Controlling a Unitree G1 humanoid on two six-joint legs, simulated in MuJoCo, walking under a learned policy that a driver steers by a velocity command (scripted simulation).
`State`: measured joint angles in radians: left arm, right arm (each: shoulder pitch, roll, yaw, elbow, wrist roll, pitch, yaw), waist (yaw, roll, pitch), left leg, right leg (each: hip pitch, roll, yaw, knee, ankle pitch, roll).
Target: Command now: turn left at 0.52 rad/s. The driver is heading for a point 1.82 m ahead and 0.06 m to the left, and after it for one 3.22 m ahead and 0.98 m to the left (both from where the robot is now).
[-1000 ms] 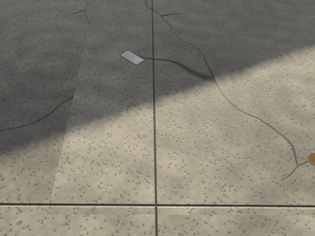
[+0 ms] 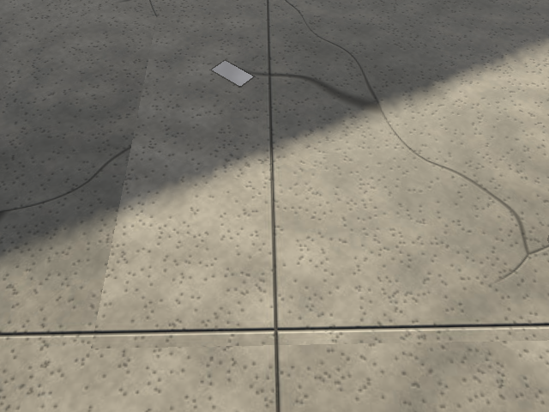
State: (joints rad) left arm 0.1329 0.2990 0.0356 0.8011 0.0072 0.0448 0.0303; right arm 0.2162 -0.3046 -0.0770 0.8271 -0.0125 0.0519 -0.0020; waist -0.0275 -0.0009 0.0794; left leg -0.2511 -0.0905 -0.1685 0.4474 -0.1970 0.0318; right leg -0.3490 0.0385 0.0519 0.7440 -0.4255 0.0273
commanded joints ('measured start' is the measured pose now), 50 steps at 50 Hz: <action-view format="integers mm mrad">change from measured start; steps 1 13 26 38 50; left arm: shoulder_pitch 46 76 121 136 110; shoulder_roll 78 115 130 77 50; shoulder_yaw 15 22 43 31 34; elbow -64 -97 -56 16 -38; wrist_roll -5 19 6 5 6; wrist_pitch -23 -42 -25 16 11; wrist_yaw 8 17 -23 -35 -78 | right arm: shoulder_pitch -32 -34 8 -64 -78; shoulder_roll -174 -104 -107 -98 -148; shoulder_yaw -45 -27 -1 37 -11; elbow -59 -63 -97 -44 -50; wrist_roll -1 -3 -21 -3 -19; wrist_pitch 0 19 -14 -34 -39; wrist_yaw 6 45 24 -34 -11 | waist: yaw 20 41 -1 17 42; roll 157 -132 2 118 109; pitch -126 -73 -145 -64 -61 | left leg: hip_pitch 58 -301 233 189 29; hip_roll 223 41 143 331 391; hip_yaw -281 121 72 73 63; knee -72 623 -180 -129 -206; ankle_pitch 297 -217 50 427 -349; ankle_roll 149 -86 17 172 164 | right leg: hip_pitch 76 310 76 -42 139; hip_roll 33 -272 -242 -39 -37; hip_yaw -22 65 -126 -29 -134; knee -140 -445 -102 130 -146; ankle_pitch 34 557 434 -18 -39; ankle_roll -14 -227 -96 1 -104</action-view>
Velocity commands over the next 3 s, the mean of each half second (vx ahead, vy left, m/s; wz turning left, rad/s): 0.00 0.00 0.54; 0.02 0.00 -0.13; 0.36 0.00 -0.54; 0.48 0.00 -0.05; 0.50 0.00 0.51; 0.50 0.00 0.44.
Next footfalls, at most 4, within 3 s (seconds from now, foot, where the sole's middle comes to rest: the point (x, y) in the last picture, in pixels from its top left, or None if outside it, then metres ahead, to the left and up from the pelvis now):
0.08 right None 0.05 -0.11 -0.78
0.52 left None -0.01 0.10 -0.78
1.04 right None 0.00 -0.09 -0.78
1.52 left None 0.37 0.06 -0.78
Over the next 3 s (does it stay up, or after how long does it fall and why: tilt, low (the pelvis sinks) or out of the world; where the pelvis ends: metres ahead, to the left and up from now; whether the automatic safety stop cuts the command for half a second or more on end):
stays up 0.96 -0.01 -0.01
